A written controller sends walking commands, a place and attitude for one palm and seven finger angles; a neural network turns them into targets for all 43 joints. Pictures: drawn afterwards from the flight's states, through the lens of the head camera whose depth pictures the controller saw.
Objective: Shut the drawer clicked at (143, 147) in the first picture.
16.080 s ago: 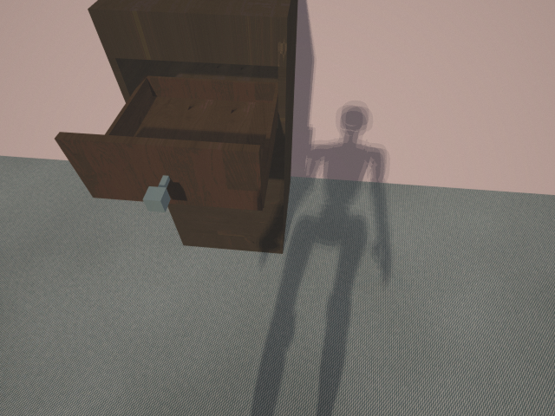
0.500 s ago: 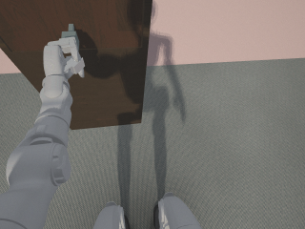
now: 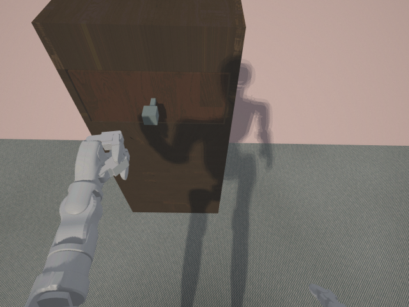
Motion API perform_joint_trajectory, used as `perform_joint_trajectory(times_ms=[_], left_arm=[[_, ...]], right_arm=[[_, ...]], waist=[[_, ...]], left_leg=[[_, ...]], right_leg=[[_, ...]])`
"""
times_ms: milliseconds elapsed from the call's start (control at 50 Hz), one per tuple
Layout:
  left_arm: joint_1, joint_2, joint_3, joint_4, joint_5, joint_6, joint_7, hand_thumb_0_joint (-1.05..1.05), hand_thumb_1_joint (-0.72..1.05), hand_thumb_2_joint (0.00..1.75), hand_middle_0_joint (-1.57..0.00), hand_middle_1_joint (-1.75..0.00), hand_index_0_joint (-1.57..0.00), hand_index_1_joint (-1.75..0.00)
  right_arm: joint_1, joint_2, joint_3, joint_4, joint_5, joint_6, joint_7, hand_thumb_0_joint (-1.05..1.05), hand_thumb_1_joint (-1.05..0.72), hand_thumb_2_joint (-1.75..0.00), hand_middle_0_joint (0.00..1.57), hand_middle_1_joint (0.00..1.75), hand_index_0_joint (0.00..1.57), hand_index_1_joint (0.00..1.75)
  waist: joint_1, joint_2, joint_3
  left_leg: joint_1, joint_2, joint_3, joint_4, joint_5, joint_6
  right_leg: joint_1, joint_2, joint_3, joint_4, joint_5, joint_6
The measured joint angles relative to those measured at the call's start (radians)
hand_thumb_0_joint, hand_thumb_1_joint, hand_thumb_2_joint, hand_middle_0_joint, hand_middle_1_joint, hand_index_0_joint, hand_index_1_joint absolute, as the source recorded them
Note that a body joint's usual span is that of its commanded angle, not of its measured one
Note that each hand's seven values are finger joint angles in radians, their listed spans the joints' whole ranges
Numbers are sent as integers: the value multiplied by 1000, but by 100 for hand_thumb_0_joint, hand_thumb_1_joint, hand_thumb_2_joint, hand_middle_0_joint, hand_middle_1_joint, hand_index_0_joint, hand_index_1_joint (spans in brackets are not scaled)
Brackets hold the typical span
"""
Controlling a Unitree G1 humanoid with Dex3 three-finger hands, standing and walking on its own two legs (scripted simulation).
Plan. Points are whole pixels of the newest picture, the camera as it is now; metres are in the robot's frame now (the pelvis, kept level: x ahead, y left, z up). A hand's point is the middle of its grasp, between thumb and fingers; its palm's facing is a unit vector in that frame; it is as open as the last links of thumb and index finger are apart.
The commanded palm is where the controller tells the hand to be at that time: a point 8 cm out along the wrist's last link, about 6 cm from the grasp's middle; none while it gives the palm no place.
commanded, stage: draw the hand back to the body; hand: left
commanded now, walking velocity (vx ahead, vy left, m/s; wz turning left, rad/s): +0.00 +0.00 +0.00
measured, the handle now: (151, 110) +0.58 +0.15 +0.02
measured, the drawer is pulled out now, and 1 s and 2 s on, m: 0.00 0.00 0.00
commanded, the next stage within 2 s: step back with the hand held close in 0.96 s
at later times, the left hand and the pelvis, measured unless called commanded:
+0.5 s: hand (54, 218) +0.23 +0.21 +0.15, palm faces +0.26 -0.93 -0.28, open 3.2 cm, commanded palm +0.18 +0.25 +0.17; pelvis -0.02 +0.00 +0.04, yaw +0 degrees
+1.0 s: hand out of the picture +0.15 +0.24 +0.19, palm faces +0.43 -0.82 -0.37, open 3.2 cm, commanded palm +0.10 +0.28 +0.21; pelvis -0.03 +0.00 +0.04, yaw +0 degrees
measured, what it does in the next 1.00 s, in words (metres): stands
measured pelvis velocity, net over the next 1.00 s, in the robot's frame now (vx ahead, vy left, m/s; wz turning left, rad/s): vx -0.03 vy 0.00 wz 0.01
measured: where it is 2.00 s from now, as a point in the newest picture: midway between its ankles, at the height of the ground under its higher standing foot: outside the picture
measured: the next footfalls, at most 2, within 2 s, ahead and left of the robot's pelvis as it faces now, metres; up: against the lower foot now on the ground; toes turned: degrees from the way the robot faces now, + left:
none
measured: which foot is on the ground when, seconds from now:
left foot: down 0.00-1.00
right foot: down 0.00-1.00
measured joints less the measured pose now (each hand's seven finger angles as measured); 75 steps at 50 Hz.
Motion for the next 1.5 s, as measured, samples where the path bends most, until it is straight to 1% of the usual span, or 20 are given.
perform_joint_trajectory(times_ms=[100,160,220,300,380,460,520,640,800,860,920,1000,1100,1140,1180,1220,1280,1340,1400,1500], left_arm=[[108,-17,-25,-128,-11,55,-13,1,90,90,-140,-160,-140,-160],[184,5,-57,-243,47,104,59,1,90,90,-140,-160,-141,-160],[244,25,-77,-328,79,149,120,1,89,90,-141,-160,-141,-160],[301,39,-72,-396,101,198,170,1,89,90,-141,-160,-141,-160],[381,41,-64,-486,109,225,197,1,89,90,-141,-160,-141,-160],[478,42,-57,-596,112,230,209,1,89,90,-141,-160,-141,-160],[545,48,-39,-672,114,226,213,1,89,90,-141,-160,-141,-160],[662,65,23,-800,116,212,218,1,89,90,-141,-160,-141,-160],[825,97,113,-949,113,188,223,1,89,90,-141,-160,-141,-160],[856,99,131,-974,116,175,228,1,89,90,-141,-160,-141,-160],[845,82,125,-962,120,171,232,1,89,90,-141,-160,-141,-160],[817,66,106,-933,125,175,237,1,89,90,-141,-160,-141,-160],[815,75,101,-939,127,179,239,1,89,90,-141,-160,-141,-160],[815,88,127,-953,131,162,233,1,89,90,-141,-160,-141,-160],[815,106,169,-961,134,127,235,1,88,90,-141,-160,-141,-160],[823,112,194,-962,134,106,238,1,89,90,-141,-160,-141,-160],[848,104,188,-954,136,93,234,1,89,90,-141,-160,-141,-160],[885,107,167,-955,137,98,226,1,89,90,-141,-160,-141,-160],[921,129,163,-978,138,105,225,1,89,90,-141,-160,-141,-160],[942,172,198,-1041,141,99,236,1,88,90,-141,-160,-141,-160]], right_arm=[[-50,-4,4,-26,4,-27,-18,0,-91,-90,20,30,20,30],[-79,12,11,-26,2,-19,-42,1,-91,-90,20,30,20,30],[-99,25,23,-25,3,-9,-67,1,-91,-90,20,30,20,30],[-122,32,41,-14,0,-6,-87,1,-91,-90,20,30,20,30],[-128,33,53,-2,-9,-22,-95,1,-91,-90,20,30,20,30],[-122,34,58,17,-21,-44,-96,1,-90,-90,20,30,20,30],[-117,36,57,32,-28,-57,-94,1,-90,-90,20,30,20,30],[-108,35,46,52,-39,-83,-87,1,-90,-90,20,30,20,30],[-91,29,27,66,-42,-121,-85,1,-90,-90,20,30,20,30],[-90,24,20,72,-43,-136,-89,1,-90,-90,20,30,20,30],[-95,21,16,80,-44,-144,-93,1,-90,-90,20,30,20,30],[-102,24,16,88,-47,-153,-100,1,-90,-90,20,30,20,30],[-98,33,21,91,-50,-167,-103,1,-90,-90,20,30,20,30],[-97,32,25,78,-51,-156,-98,1,-90,-90,20,30,20,30],[-107,31,22,69,-55,-139,-92,1,-90,-90,20,30,20,30],[-119,27,14,60,-55,-117,-84,1,-90,-90,20,30,20,30],[-132,17,-3,48,-53,-87,-80,1,-90,-90,20,30,20,30],[-135,14,-21,37,-47,-59,-81,1,-90,-90,20,30,20,30],[-127,18,-30,26,-41,-39,-85,1,-90,-90,20,30,20,30],[-112,30,-29,6,-39,-33,-95,1,-91,-90,20,30,20,30]], waist=[[18,6,15],[36,-3,37],[51,-6,57],[67,-2,90],[79,8,117],[88,15,131],[93,17,137],[100,26,148],[116,34,145],[122,39,146],[125,41,154],[124,34,165],[119,23,163],[111,25,154],[96,27,149],[80,28,148],[60,28,154],[45,19,161],[40,-1,167],[48,-36,172]], left_leg=[[71,-9,6,-37,21,3],[148,-15,20,-92,43,4],[225,-20,23,-156,76,3],[311,-24,21,-229,114,3],[384,-27,19,-291,145,3],[445,-30,19,-343,168,4],[478,-30,18,-371,181,3],[515,-27,16,-398,194,0],[525,-17,17,-397,191,-4],[526,-15,14,-392,189,-4],[523,-17,9,-388,191,-3],[520,-18,8,-389,195,-3],[527,-15,14,-394,193,-5],[509,-10,15,-384,189,-4],[482,-6,17,-376,188,-3],[458,-7,23,-379,193,0],[431,-17,37,-394,208,9],[408,-30,47,-403,220,19],[385,-39,52,-395,224,27],[351,-48,54,-359,221,36]], right_leg=[[65,-8,6,-26,15,3],[130,-11,21,-61,32,4],[202,-14,25,-115,58,4],[289,-15,23,-186,94,3],[363,-16,22,-247,123,4],[421,-17,22,-295,144,5],[455,-16,22,-322,156,5],[495,-11,21,-356,171,2],[512,0,21,-374,181,-2],[518,1,19,-376,181,-2],[518,-1,13,-375,182,-1],[514,-2,12,-372,184,-2],[516,1,19,-375,183,-4],[505,6,20,-381,187,-3],[486,10,21,-391,197,-2],[462,10,27,-399,209,2],[424,-1,41,-398,220,13],[389,-14,51,-383,223,23],[359,-23,55,-361,219,30],[323,-34,56,-319,214,38]])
